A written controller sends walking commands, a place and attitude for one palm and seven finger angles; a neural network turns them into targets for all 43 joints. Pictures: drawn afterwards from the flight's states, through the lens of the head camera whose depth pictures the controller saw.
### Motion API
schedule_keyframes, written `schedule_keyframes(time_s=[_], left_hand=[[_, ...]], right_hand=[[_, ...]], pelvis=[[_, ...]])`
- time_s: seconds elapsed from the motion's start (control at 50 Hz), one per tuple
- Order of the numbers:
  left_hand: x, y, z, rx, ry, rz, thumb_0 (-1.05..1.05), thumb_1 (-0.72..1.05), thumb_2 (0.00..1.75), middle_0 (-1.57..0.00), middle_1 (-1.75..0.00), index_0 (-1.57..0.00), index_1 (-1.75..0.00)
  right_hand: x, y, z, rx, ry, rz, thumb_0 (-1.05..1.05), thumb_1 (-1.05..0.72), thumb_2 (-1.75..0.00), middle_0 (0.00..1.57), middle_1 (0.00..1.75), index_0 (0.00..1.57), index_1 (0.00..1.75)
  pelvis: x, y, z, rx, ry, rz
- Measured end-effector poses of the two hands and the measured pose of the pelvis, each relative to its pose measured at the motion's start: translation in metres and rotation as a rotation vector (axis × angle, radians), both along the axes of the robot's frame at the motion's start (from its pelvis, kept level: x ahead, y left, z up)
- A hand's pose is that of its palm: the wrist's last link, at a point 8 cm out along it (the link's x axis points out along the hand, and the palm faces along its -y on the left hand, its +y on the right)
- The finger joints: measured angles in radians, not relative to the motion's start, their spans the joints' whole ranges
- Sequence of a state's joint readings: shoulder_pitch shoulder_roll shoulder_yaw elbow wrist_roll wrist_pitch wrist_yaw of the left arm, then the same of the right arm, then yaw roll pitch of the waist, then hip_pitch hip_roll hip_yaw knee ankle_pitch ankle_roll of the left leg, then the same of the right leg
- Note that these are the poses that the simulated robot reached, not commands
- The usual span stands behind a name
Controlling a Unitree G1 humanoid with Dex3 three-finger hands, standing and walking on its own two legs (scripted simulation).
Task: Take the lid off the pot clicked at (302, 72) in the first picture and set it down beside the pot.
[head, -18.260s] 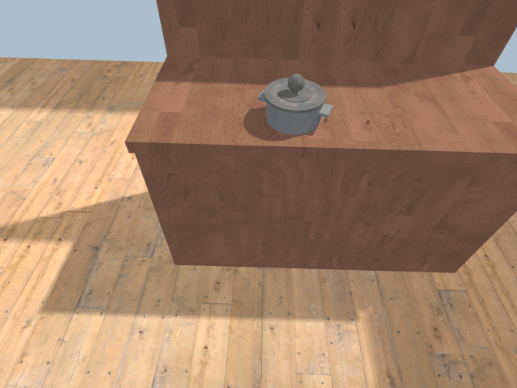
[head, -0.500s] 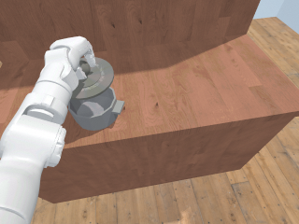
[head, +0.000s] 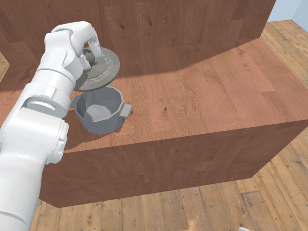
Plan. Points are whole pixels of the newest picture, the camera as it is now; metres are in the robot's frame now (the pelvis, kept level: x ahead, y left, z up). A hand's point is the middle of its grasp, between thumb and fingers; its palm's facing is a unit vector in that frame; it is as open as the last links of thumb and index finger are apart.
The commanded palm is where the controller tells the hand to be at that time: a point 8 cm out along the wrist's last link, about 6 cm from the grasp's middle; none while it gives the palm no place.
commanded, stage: lift the lid straight up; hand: left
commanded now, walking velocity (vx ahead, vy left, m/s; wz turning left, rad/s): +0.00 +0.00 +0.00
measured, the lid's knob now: (85, 58) +0.53 +0.15 +0.18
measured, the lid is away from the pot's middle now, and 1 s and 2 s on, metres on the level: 0.02 0.06 0.18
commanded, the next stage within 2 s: move the lid sideways beside the pot in 0.36 s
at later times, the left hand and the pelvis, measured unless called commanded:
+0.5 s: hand (78, 53) +0.48 +0.15 +0.22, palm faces -0.25 -0.06 -0.97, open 7.3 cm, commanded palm +0.48 +0.16 +0.28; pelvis -0.01 +0.00 +0.00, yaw +0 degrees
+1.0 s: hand (51, 57) +0.48 +0.21 +0.22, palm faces -0.27 -0.08 -0.96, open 7.3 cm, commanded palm +0.47 +0.22 +0.28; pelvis -0.01 +0.00 +0.00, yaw +0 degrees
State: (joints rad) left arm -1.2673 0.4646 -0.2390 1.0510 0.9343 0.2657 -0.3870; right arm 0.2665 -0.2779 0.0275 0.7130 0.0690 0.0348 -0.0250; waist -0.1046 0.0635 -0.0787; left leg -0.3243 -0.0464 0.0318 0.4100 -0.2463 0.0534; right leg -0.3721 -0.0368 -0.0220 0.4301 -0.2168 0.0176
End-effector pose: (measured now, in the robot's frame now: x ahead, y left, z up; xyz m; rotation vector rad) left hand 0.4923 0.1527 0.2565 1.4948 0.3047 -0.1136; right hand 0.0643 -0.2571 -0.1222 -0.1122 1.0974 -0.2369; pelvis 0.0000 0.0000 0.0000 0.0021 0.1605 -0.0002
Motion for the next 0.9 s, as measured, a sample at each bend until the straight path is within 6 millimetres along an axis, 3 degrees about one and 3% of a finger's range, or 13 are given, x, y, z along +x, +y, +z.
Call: schedule_keyframes(time_s=[0.3, 0.52, 0.9], left_hand=[[-0.009, -0.004, 0.024, 0.001, -0.020, 0.002, 0.02, 0.29, 0.70, -0.64, -0.94, -0.66, -0.97], [-0.017, -0.002, 0.022, 0.008, -0.011, -0.004, 0.02, 0.29, 0.70, -0.64, -0.94, -0.67, -0.97], [-0.018, 0.044, 0.023, 0.016, 0.004, 0.056, 0.02, 0.29, 0.70, -0.64, -0.94, -0.66, -0.97]], right_hand=[[-0.010, 0.000, -0.001, 0.006, 0.008, 0.004, 0.01, -0.91, -0.90, 0.20, 0.30, 0.20, 0.30], [-0.010, -0.003, 0.003, -0.008, -0.016, 0.004, 0.01, -0.91, -0.90, 0.20, 0.30, 0.20, 0.30], [-0.020, -0.005, 0.005, -0.025, 0.020, -0.019, 0.01, -0.90, -0.90, 0.20, 0.30, 0.20, 0.30]], pelvis=[[-0.005, -0.001, 0.001, 0.003, -0.019, 0.001], [-0.011, -0.002, 0.001, 0.003, -0.032, 0.001], [-0.009, 0.000, 0.001, -0.004, -0.029, -0.001]])
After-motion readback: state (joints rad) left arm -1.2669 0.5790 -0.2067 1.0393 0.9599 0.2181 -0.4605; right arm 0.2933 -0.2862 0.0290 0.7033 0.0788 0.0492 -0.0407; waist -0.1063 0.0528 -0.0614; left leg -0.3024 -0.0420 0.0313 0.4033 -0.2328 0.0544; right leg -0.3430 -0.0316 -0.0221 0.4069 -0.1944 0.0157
